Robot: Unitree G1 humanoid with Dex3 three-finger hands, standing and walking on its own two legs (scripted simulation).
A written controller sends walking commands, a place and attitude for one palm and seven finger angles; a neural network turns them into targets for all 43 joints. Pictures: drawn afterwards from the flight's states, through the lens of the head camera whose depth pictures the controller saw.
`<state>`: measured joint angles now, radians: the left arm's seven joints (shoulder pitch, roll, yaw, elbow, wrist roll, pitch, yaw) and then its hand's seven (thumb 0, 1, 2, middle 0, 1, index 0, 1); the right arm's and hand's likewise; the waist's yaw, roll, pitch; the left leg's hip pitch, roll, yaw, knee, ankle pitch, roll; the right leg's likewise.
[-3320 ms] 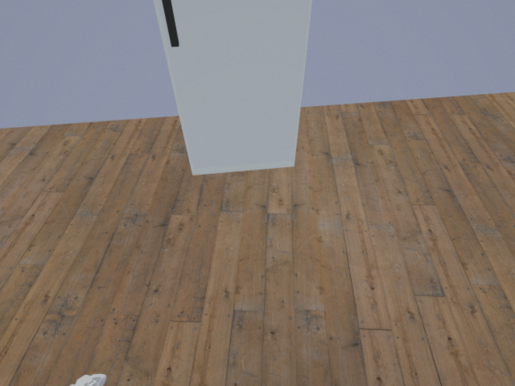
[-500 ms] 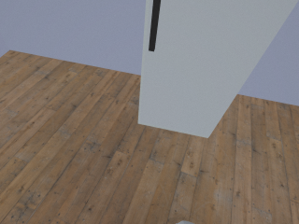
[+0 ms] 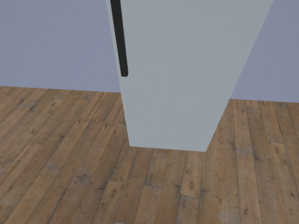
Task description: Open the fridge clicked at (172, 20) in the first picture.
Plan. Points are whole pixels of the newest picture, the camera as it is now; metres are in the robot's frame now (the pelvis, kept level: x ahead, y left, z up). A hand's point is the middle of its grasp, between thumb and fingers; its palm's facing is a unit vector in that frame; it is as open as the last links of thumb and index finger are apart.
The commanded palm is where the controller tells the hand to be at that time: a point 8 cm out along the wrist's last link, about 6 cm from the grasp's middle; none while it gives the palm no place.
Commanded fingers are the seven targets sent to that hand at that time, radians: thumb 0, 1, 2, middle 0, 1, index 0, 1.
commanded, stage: take the last steps up to it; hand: left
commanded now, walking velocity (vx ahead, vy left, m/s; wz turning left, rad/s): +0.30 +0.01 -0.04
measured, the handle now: (121, 38) +0.72 +0.15 +0.15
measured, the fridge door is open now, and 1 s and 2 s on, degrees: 0 0 0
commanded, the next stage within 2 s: come to a stop and stand still in 0.50 s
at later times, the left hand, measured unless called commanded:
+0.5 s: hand (93, 205) +0.21 +0.20 -0.16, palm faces -0.04 -0.98 -0.21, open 7.3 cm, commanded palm none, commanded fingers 0.00 0.90 0.90 -0.20 -0.30 -0.20 -0.30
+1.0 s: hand (98, 192) +0.26 +0.20 -0.19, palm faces +0.03 -0.98 -0.20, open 7.3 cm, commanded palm none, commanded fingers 0.00 0.90 0.90 -0.20 -0.30 -0.20 -0.30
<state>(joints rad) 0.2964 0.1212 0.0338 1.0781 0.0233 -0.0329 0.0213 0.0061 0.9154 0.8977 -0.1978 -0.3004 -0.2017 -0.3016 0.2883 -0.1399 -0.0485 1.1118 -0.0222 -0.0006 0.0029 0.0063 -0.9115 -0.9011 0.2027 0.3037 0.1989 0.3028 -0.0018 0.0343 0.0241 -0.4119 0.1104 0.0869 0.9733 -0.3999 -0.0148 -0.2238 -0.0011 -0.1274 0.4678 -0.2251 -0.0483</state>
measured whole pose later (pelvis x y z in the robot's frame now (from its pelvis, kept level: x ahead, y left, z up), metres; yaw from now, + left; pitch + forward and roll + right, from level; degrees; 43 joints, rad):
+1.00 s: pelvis +0.22 +0.02 -0.01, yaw -3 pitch -2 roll -1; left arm 0.21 0.18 0.05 1.03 0.01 0.05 0.04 0.01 0.92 0.90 -0.20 -0.30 -0.20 -0.30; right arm 0.14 -0.18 -0.04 1.00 -0.02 0.01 -0.03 0.00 -0.92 -0.90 0.20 0.30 0.20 0.30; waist 0.03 -0.03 0.09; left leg -0.30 0.03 0.10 0.57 -0.23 0.03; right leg -0.31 -0.04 -0.09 0.73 -0.44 0.01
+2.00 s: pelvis +0.19 +0.05 -0.01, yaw -4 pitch +0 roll +0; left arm 0.26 0.20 0.00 1.06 0.02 0.01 0.04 0.01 0.91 0.90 -0.20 -0.30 -0.20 -0.30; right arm 0.26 -0.19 0.00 1.02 -0.02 -0.02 -0.02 0.02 -0.95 -0.90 0.21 0.30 0.20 0.30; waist 0.01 0.01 0.02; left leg -0.25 -0.02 0.10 0.55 -0.31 0.05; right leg -0.20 -0.11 0.01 0.54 -0.35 0.05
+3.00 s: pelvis +0.19 -0.01 +0.00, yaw -3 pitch +0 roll +1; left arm 0.22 0.23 0.00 1.09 0.01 -0.01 0.02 0.01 0.91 0.90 -0.20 -0.30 -0.20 -0.30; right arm 0.19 -0.22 0.00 1.11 -0.01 -0.01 -0.02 0.00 -0.91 -0.90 0.20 0.30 0.20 0.30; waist 0.01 0.00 0.03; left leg -0.19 0.05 0.06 0.45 -0.25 -0.04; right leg -0.15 -0.03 -0.03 0.47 -0.32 0.00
